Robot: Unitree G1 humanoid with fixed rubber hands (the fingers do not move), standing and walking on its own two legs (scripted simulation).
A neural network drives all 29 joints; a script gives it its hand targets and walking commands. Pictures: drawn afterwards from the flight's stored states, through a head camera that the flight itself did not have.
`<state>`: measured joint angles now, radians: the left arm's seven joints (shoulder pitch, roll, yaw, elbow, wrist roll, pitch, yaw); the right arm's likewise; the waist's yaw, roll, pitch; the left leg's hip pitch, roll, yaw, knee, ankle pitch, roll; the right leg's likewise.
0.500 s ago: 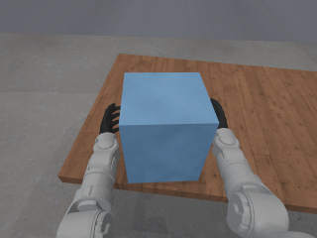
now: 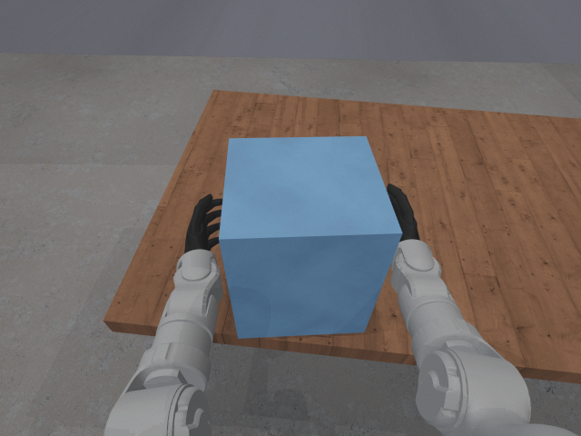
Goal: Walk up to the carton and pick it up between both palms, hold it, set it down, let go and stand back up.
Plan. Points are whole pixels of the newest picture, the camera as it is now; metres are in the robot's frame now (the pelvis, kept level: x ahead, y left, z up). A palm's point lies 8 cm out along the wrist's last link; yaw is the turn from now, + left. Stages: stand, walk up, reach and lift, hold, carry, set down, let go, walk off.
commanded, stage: set down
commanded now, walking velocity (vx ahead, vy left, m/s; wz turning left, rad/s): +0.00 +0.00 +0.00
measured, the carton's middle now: (300, 240) +0.40 +0.00 +0.03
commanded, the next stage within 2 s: none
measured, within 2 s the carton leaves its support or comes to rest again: neither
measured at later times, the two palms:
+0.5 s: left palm (199, 241) +0.38 +0.16 +0.05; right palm (404, 213) +0.42 -0.15 +0.08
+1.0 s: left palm (187, 260) +0.35 +0.17 +0.05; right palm (435, 249) +0.37 -0.19 +0.06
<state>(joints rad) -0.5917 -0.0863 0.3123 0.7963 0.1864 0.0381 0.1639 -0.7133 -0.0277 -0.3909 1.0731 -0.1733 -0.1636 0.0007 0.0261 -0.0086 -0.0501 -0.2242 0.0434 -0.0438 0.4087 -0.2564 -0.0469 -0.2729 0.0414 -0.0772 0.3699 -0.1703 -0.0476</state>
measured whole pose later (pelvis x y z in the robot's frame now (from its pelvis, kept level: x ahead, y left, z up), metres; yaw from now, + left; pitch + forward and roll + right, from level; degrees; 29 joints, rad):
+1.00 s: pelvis -0.02 +0.00 +0.00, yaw -3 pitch +6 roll +0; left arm -0.50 0.01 0.16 0.58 0.00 0.14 0.24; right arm -0.62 -0.27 0.06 0.85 0.33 -0.05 -0.03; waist 0.06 -0.01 -0.04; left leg -0.30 0.05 0.00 0.45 -0.25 -0.05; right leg -0.38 0.05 -0.04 0.43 -0.16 -0.05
